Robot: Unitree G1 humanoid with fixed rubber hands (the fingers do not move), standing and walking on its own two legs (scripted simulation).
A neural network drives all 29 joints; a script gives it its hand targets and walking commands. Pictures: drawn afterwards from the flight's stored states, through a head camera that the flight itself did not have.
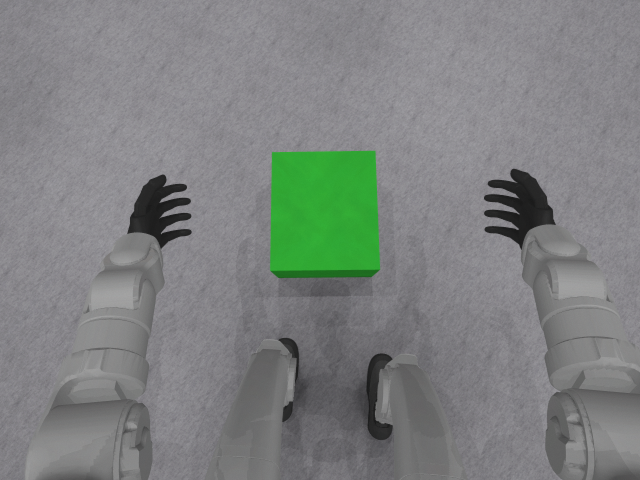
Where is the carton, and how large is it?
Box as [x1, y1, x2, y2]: [270, 151, 379, 277]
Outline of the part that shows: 272,152 270,270 278,277 371,276 379,269 375,151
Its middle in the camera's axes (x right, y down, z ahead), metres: +0.01 -0.06 +1.00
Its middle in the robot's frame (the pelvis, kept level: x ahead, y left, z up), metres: +0.55 +0.05 -0.60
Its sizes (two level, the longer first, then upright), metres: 0.294 0.255 0.165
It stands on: the floor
